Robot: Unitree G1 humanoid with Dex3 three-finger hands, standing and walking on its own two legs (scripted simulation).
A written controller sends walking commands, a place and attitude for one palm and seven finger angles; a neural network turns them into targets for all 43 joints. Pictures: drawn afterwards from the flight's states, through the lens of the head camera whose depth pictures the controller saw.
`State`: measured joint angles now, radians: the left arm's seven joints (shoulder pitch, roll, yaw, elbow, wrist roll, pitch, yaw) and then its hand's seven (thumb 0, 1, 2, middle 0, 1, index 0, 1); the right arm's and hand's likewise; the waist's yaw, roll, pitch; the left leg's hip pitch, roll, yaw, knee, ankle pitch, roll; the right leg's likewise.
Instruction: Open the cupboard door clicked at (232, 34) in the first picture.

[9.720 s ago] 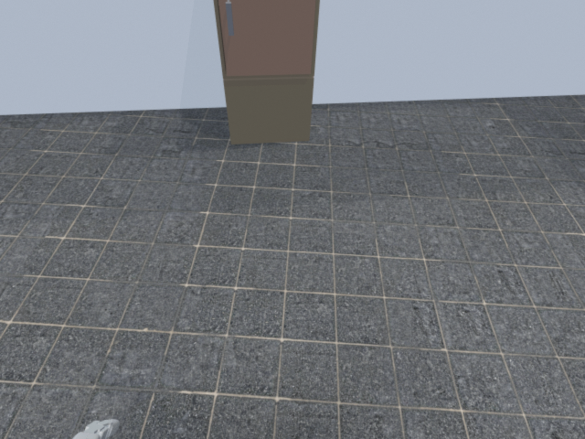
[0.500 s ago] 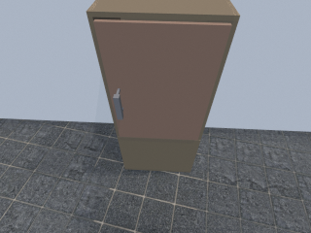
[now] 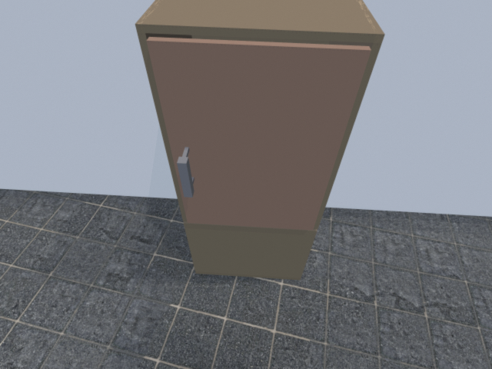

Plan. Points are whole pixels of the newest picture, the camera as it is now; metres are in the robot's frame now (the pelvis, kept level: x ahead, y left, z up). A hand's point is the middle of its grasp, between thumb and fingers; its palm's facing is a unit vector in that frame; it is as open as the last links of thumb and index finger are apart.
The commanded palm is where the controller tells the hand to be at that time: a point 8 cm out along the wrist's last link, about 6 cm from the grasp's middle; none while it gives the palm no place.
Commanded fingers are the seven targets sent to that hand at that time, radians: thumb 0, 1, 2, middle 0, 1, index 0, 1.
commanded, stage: come to a stop and stand still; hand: left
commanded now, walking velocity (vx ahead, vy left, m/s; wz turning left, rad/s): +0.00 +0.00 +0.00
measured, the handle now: (187, 172) +0.59 +0.19 -0.08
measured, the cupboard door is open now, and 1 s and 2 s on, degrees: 0 0 0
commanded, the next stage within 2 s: look again from close up in 0.96 s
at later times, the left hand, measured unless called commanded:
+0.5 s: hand out of the picture +0.01 +0.17 -0.18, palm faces +0.00 -0.98 -0.20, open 7.4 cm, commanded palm none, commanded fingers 0.00 0.90 0.90 -0.20 -0.30 -0.20 -0.30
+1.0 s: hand out of the picture +0.01 +0.16 -0.17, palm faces +0.00 -0.98 -0.20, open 7.3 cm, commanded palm none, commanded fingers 0.00 0.90 0.90 -0.20 -0.30 -0.20 -0.30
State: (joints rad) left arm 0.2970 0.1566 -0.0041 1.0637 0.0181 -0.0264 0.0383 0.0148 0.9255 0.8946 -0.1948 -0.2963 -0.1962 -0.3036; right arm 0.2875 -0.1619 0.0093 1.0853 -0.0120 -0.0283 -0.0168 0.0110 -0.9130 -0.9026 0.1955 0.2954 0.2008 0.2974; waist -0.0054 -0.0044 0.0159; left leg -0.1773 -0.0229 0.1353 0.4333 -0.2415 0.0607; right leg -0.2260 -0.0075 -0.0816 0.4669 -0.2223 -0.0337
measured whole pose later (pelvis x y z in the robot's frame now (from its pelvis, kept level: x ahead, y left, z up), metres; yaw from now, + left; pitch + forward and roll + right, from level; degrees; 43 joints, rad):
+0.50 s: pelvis +0.01 +0.00 +0.00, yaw +0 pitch -1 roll +0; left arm 0.30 0.14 -0.03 1.10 0.02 -0.03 0.05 0.01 0.91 0.89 -0.20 -0.30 -0.20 -0.30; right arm 0.27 -0.16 0.01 1.08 -0.01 -0.01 -0.02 0.01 -0.92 -0.90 0.20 0.30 0.20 0.30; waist -0.01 0.01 0.03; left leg -0.19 -0.01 0.13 0.48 -0.28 0.06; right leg -0.22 0.00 -0.09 0.48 -0.24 -0.03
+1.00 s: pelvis +0.02 +0.00 +0.00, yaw +0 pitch -1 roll +1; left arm 0.29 0.14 -0.02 1.12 0.01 -0.02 0.04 0.01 0.92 0.89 -0.20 -0.30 -0.20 -0.30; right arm 0.31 -0.14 0.02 1.13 -0.01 -0.02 -0.02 0.01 -0.91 -0.90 0.20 0.30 0.20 0.30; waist 0.00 0.01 0.03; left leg -0.14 -0.03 0.14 0.41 -0.26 0.06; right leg -0.20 -0.01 -0.07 0.47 -0.25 -0.03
